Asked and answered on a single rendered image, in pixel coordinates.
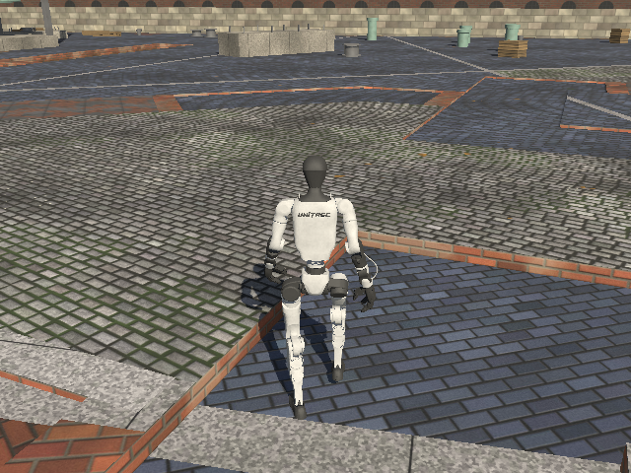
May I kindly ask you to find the right robot forearm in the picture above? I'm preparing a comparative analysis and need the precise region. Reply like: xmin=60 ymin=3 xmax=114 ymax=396
xmin=351 ymin=239 xmax=373 ymax=288

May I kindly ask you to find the left robot forearm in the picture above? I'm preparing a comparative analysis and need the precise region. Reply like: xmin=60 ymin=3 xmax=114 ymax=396
xmin=264 ymin=236 xmax=280 ymax=269

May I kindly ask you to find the robot thigh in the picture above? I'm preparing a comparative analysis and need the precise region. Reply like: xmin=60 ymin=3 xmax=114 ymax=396
xmin=281 ymin=276 xmax=305 ymax=356
xmin=328 ymin=273 xmax=349 ymax=324

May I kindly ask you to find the robot left upper arm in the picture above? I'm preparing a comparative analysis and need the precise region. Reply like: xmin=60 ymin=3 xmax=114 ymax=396
xmin=269 ymin=198 xmax=295 ymax=251

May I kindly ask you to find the robot right hand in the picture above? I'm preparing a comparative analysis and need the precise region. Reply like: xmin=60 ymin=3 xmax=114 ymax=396
xmin=353 ymin=285 xmax=376 ymax=312

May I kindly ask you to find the robot left thigh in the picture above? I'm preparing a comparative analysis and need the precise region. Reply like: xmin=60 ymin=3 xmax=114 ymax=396
xmin=281 ymin=276 xmax=305 ymax=356

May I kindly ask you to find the robot left hand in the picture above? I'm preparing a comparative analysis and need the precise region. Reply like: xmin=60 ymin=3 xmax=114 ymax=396
xmin=264 ymin=264 xmax=287 ymax=284

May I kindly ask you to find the robot right thigh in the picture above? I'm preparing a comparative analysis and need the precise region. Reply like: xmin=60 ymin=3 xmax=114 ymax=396
xmin=328 ymin=273 xmax=349 ymax=324

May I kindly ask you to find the robot right upper arm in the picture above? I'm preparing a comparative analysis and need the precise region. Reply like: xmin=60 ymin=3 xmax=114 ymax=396
xmin=335 ymin=198 xmax=361 ymax=254

